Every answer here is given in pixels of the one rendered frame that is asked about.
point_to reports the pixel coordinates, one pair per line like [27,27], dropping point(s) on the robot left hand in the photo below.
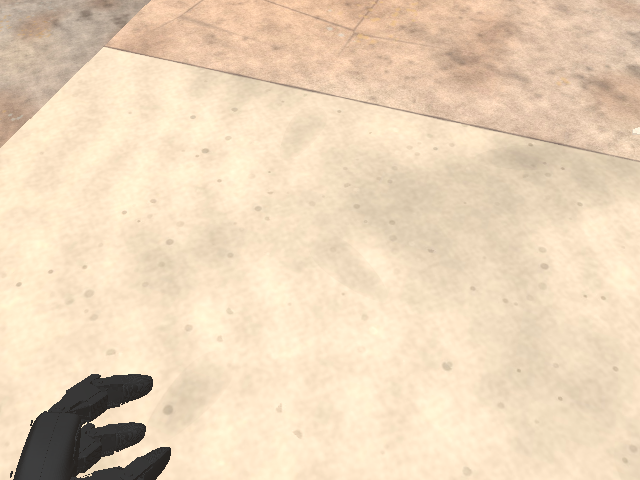
[57,448]

